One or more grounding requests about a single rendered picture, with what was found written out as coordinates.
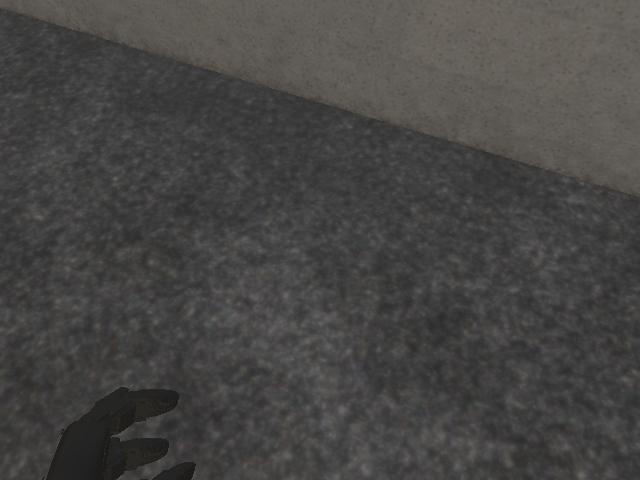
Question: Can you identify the robot left hand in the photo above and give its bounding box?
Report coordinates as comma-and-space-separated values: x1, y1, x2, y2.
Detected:
42, 387, 196, 480

